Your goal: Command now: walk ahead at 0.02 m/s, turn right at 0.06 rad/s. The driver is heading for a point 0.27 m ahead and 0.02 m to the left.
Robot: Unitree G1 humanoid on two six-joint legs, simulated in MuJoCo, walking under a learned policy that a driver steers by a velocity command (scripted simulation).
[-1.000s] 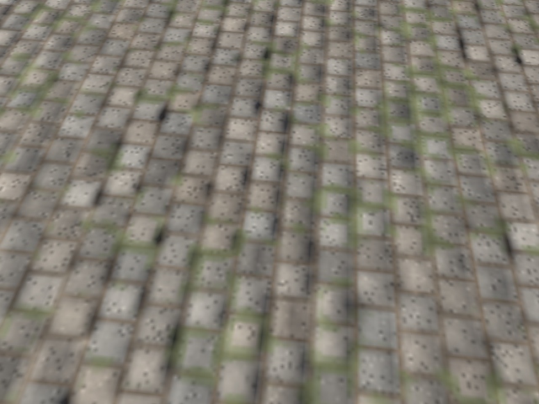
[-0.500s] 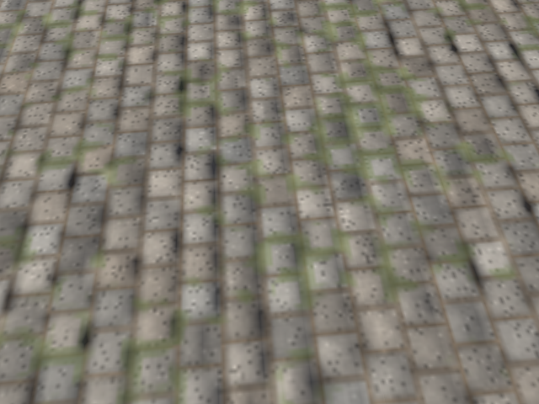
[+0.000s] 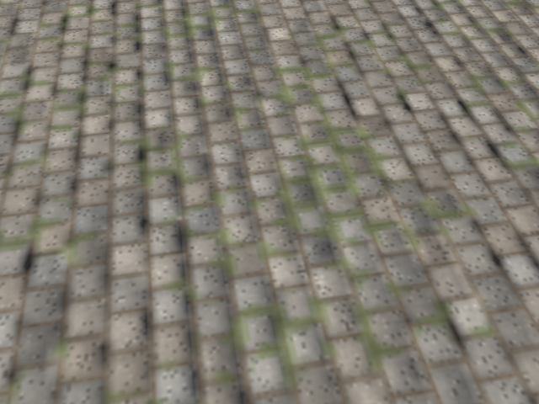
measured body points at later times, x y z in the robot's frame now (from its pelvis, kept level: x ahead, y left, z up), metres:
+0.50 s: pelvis +0.01 +0.01 +0.00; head +0.01 +0.01 +0.45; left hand +0.09 +0.27 -0.13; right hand +0.13 -0.24 -0.12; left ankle +0.03 +0.12 -0.73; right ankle -0.02 -0.12 -0.73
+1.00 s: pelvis +0.00 +0.02 +0.00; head +0.01 +0.02 +0.45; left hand +0.02 +0.27 -0.15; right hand +0.07 -0.24 -0.14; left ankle +0.03 +0.12 -0.73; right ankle -0.02 -0.12 -0.73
